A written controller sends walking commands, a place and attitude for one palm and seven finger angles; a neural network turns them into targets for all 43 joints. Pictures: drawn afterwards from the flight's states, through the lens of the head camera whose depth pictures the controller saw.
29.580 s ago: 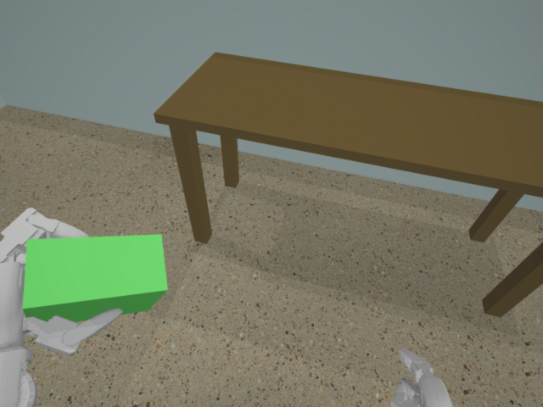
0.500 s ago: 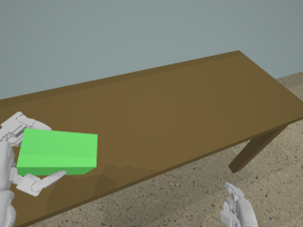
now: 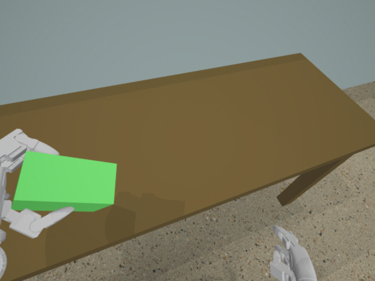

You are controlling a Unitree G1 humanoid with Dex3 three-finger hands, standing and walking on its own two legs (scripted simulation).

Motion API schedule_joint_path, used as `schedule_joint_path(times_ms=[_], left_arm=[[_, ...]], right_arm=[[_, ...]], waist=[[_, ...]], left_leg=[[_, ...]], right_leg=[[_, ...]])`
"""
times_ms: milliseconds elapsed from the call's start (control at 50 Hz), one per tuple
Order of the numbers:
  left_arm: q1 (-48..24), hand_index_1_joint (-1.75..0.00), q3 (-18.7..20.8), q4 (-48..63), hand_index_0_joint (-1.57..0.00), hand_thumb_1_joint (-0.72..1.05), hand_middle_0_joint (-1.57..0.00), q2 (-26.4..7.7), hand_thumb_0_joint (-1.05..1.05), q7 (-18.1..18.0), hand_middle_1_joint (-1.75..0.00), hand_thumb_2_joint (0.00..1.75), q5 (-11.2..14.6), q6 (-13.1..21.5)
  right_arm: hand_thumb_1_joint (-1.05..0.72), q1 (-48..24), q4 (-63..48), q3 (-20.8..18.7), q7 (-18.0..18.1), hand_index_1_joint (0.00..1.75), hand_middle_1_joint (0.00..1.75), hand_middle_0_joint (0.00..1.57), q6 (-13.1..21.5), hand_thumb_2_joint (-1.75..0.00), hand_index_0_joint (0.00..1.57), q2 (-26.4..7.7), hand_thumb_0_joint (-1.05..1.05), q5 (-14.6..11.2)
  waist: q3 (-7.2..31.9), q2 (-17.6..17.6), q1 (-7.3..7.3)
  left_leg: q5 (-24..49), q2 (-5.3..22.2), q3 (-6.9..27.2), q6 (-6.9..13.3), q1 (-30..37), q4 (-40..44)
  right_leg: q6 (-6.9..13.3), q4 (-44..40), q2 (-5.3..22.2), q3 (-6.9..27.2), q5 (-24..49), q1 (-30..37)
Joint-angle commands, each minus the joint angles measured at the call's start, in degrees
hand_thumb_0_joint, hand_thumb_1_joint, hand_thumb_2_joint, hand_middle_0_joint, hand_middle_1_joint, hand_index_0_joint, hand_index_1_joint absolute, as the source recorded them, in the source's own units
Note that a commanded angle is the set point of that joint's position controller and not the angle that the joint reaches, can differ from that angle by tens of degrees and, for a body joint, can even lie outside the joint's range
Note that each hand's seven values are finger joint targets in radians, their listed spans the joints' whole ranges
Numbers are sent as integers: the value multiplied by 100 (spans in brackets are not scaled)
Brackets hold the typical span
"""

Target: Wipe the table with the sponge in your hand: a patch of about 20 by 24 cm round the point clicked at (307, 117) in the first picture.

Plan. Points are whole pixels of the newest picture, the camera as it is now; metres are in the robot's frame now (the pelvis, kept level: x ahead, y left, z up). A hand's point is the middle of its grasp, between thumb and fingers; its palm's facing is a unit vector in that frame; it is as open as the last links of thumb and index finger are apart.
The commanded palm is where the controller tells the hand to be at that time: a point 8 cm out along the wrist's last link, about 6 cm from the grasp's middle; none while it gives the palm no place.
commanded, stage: come to a stop and stand still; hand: left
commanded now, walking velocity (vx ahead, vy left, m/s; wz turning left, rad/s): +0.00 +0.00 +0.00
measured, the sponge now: (79, 187) +0.24 +0.21 +0.10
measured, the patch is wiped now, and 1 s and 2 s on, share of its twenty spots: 0.00 0.00 0.00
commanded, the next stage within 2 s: look again from close up in 0.52 s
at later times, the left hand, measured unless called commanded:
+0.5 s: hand (32, 200) +0.19 +0.24 +0.16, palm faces +0.36 -0.86 -0.37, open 10.7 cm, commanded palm +0.14 +0.27 +0.18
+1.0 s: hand (42, 207) +0.19 +0.22 +0.16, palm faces +0.36 -0.86 -0.37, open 10.7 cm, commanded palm +0.13 +0.26 +0.18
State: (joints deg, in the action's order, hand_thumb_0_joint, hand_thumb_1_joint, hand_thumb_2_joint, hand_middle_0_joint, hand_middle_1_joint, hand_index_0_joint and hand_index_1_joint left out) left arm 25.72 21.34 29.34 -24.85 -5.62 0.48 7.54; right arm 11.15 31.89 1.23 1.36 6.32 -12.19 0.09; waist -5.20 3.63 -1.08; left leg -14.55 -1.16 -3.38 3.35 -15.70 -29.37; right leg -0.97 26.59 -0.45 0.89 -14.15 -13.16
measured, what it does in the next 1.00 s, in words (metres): stands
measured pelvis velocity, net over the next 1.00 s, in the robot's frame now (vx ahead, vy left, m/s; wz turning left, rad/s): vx -0.03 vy -0.02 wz -0.01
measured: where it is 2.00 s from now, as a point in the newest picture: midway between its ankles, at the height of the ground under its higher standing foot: outside the picture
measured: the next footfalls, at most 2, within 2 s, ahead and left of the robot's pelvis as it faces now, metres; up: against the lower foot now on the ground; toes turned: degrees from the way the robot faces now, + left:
none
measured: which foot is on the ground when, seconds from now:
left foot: down 0.00-1.00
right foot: down 0.00-1.00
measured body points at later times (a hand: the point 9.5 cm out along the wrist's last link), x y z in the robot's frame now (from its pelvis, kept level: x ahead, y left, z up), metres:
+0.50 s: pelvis -0.02 +0.00 +0.00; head -0.02 +0.01 +0.45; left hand +0.17 +0.28 +0.18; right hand +0.15 -0.23 -0.06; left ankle +0.01 +0.08 -0.74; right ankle +0.00 -0.13 -0.74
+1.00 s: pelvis -0.03 -0.02 +0.00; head -0.04 -0.01 +0.45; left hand +0.16 +0.27 +0.18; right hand +0.14 -0.25 -0.06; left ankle +0.01 +0.08 -0.74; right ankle +0.00 -0.13 -0.74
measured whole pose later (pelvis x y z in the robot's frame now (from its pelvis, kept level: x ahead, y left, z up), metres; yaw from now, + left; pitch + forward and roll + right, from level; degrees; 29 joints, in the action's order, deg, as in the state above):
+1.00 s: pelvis -0.03 -0.02 +0.00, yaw +0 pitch -1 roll -1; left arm 25.0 17.8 23.9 -20.6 -5.7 2.2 8.4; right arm 13.2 33.2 2.0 3.3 6.9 -12.3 -0.8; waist 0.7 -0.2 -0.6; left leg -10.1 0.2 -3.2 2.0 -14.2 -25.2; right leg 0.4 22.5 -1.8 0.7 -9.6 -11.8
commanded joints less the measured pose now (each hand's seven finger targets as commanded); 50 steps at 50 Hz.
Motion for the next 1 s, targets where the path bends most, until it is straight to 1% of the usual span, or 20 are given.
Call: schedule_joint_path(times_ms=[0,20,100,120,180,200,220,280,300,320,400,420,500,520,600,620,700,720,800,980], left_arm=[[-281,-160,827,1478,-120,10,-120,-853,0,-189,-160,130,90,470],[-338,-160,583,1379,-120,10,-120,-523,0,-157,-160,130,99,477],[-453,-160,662,799,-120,10,-120,-643,0,-127,-160,130,123,390],[-549,-160,370,814,-120,10,-120,-307,0,-85,-160,130,144,414],[-783,-160,378,863,-120,10,-120,-467,0,-72,-160,130,172,406],[-861,-160,600,855,-120,10,-120,-756,0,-103,-160,130,140,382],[-868,-160,298,856,-120,10,-120,-372,0,-76,-160,130,164,412],[-936,-160,357,958,-120,10,-120,-528,0,-91,-160,130,177,410],[-1045,-160,585,1071,-120,10,-120,-834,0,-129,-160,130,136,419],[-952,-160,377,1050,-120,10,-120,-531,0,-117,-160,130,170,449],[-882,-160,594,1030,-120,10,-120,-810,0,-151,-160,130,160,467],[-847,-160,357,1027,-120,10,-120,-486,0,-125,-160,130,178,504],[-783,-160,460,845,-120,10,-120,-632,0,-127,-160,130,161,506],[-758,-160,287,768,-120,10,-120,-427,0,-115,-160,130,171,531],[-714,-160,477,679,-120,10,-120,-669,0,-126,-160,130,175,499],[-717,-160,248,669,-120,10,-120,-397,0,-102,-160,130,189,524],[-797,-160,455,827,-120,10,-120,-706,0,-139,-160,130,171,524],[-807,-160,246,838,-120,10,-120,-449,0,-121,-160,130,180,552],[-834,-160,462,850,-120,10,-120,-710,0,-160,-160,130,176,536],[-640,-160,283,741,-120,10,-120,-489,0,-102,-160,130,257,480]], right_arm=[[-90,-349,-841,-293,13,30,30,20,340,-90,20,-809,0,-34],[-90,-309,-839,-257,3,30,30,20,306,-90,20,-737,0,-26],[-90,-335,-821,-267,65,30,30,20,235,-90,20,-787,0,-79],[-90,-322,-839,-214,57,30,30,20,203,-90,20,-716,0,-62],[-90,-376,-931,-200,98,30,30,20,210,-90,20,-687,0,-88],[-90,-459,-904,-200,124,30,30,20,208,-90,20,-728,0,-89],[-90,-461,-935,-139,112,30,30,20,195,-90,20,-648,0,-64],[-90,-429,-1002,-157,136,30,30,20,255,-90,20,-644,0,-98],[-90,-479,-956,-175,156,30,30,20,254,-90,20,-714,0,-90],[-90,-491,-984,-124,150,30,30,20,259,-90,20,-634,0,-66],[-90,-460,-944,-168,172,30,30,20,334,-90,20,-703,0,-100],[-90,-429,-938,-138,166,30,30,20,334,-90,20,-658,0,-78],[-90,-430,-906,-182,183,30,30,20,377,-90,20,-716,0,-114],[-90,-413,-895,-152,179,30,30,20,365,-90,20,-689,0,-92],[-90,-420,-870,-198,197,30,30,20,374,-90,20,-746,0,-121],[-90,-401,-862,-176,186,30,30,20,358,-90,20,-715,0,-108],[-90,-447,-861,-199,207,30,30,20,386,-90,20,-745,0,-120],[-90,-429,-858,-168,203,30,30,20,382,-90,20,-704,0,-98],[-90,-441,-837,-195,224,30,30,20,409,-90,20,-741,0,-107],[-90,-430,-849,-181,235,30,30,20,403,-90,20,-685,0,-107]], waist=[[1641,-1102,-43],[1552,-944,-17],[1263,-648,35],[1271,-559,46],[1218,-633,64],[1175,-750,34],[1136,-698,35],[1105,-672,49],[1131,-940,33],[1146,-861,24],[1151,-954,31],[1150,-897,37],[1038,-937,50],[1014,-819,49],[1053,-537,59],[1044,-555,71],[1019,-774,66],[1022,-746,70],[997,-876,67],[1169,-631,75]], left_leg=[[2575,883,597,-338,1120,369],[2455,914,605,-344,1080,389],[1374,875,621,-310,812,605],[1242,869,618,-318,755,642],[676,849,657,-282,638,798],[544,856,677,-285,651,871],[316,848,676,-267,511,919],[-68,809,710,-216,421,954],[-78,829,729,-236,459,1002],[-148,831,728,-213,397,1021],[-168,826,789,-245,429,1058],[-203,843,780,-234,395,1070],[-282,859,839,-264,430,1164],[-370,868,845,-238,371,1173],[-150,826,823,-217,470,1054],[-184,836,801,-203,445,1050],[-287,806,819,-203,438,1065],[-366,812,813,-187,395,1075],[-336,801,831,-203,452,1074],[276,801,788,-176,615,958]], right_leg=[[219,60,342,-9,1595,203],[207,14,334,-81,1468,130],[227,-245,393,186,1480,78],[217,-269,381,105,1441,101],[229,-400,432,245,1184,129],[228,-406,421,306,1063,70],[217,-454,403,197,942,110],[244,-591,427,338,696,115],[255,-544,421,366,659,99],[241,-559,411,269,646,147],[251,-570,411,338,542,90],[238,-565,392,250,553,111],[231,-588,397,329,412,-35],[218,-604,380,286,408,-34],[241,-749,448,443,433,-63],[235,-738,433,393,422,-65],[255,-794,457,479,292,-109],[248,-770,436,418,277,-76],[275,-831,456,536,228,-148],[264,-847,482,566,804,13]])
